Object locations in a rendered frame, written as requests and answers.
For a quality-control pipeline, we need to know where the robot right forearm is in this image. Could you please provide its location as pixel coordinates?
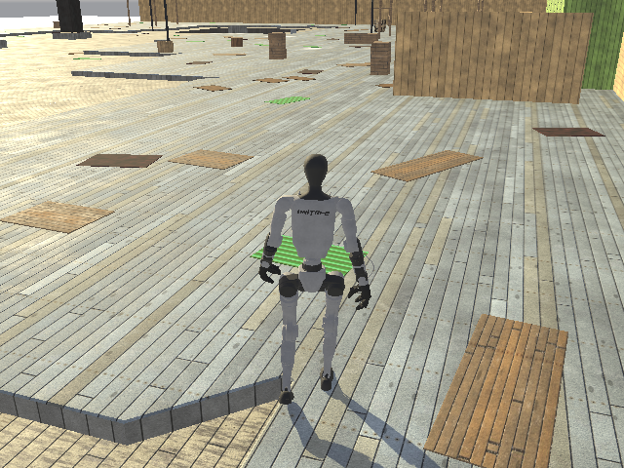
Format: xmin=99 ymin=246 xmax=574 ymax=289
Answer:
xmin=349 ymin=238 xmax=369 ymax=286

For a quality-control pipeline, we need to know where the left robot upper arm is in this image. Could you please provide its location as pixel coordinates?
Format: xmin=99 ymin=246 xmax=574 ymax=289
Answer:
xmin=267 ymin=195 xmax=294 ymax=248

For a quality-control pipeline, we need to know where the robot right thigh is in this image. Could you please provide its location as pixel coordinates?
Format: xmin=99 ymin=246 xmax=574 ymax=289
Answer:
xmin=322 ymin=271 xmax=345 ymax=332

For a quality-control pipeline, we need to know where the robot left foot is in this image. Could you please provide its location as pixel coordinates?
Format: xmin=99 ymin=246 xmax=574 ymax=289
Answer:
xmin=279 ymin=387 xmax=294 ymax=405

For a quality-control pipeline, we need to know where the robot left forearm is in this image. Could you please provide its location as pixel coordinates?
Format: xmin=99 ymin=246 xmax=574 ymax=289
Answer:
xmin=260 ymin=232 xmax=277 ymax=268

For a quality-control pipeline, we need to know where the right robot upper arm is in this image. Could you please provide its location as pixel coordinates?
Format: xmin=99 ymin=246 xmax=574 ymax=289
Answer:
xmin=334 ymin=197 xmax=359 ymax=253

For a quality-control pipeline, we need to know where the right robot hand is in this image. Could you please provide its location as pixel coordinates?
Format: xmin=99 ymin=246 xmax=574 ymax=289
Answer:
xmin=348 ymin=284 xmax=371 ymax=310

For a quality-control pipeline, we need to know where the left robot hand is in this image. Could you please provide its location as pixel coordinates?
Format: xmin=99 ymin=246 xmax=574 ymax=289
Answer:
xmin=258 ymin=264 xmax=281 ymax=284

